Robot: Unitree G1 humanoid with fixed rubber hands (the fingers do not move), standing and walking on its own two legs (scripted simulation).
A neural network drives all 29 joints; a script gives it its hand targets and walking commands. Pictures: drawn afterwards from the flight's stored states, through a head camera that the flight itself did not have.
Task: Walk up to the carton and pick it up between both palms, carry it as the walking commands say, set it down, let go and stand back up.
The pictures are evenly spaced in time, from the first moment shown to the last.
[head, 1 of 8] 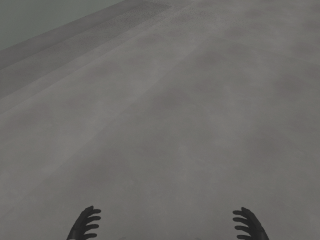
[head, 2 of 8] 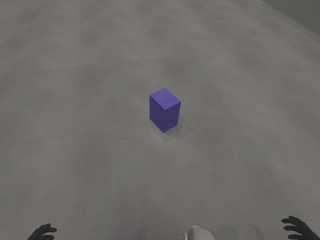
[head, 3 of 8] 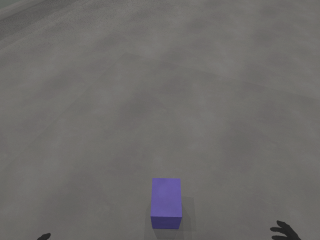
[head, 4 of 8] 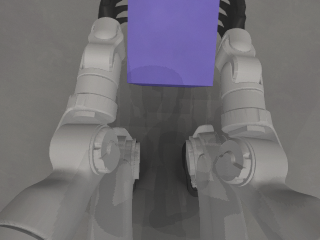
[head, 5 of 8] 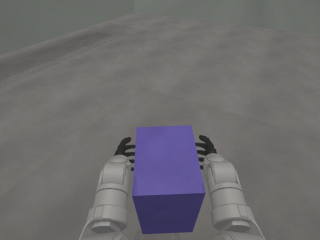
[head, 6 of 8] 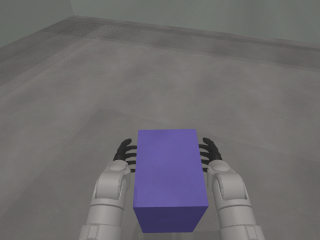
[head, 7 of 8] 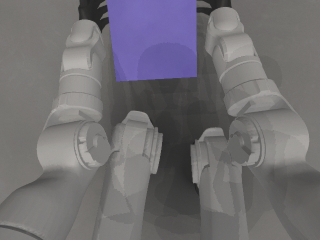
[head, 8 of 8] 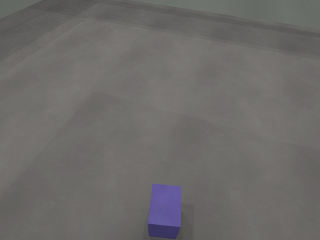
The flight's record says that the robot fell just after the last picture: no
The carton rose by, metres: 0.67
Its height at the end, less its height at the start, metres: +0.00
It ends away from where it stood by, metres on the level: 1.90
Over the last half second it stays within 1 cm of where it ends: yes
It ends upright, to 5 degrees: yes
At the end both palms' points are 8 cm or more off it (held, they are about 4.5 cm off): yes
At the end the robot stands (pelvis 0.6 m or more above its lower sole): yes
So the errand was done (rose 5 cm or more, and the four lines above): yes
